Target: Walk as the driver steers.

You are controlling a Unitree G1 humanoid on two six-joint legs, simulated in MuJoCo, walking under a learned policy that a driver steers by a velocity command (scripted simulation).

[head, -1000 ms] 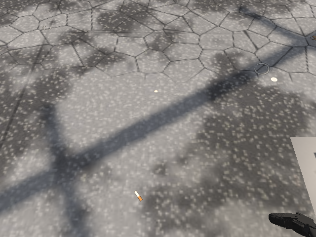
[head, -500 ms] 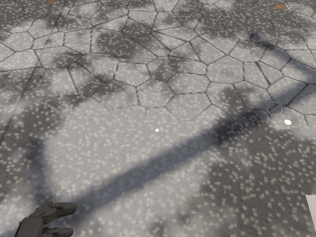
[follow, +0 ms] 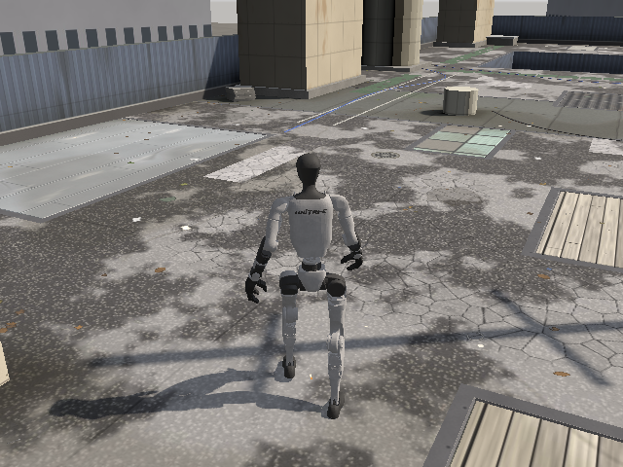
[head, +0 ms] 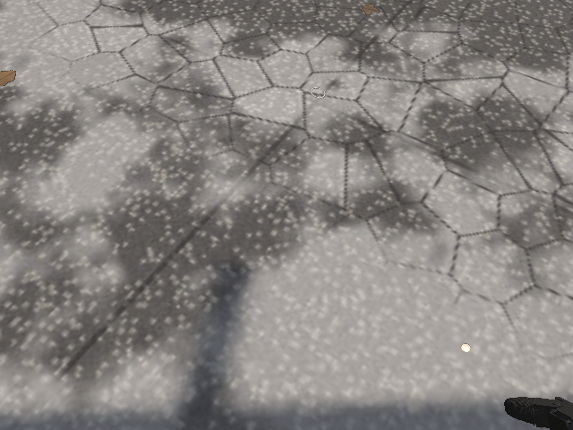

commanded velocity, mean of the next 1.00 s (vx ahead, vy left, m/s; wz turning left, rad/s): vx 0.50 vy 0.00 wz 0.44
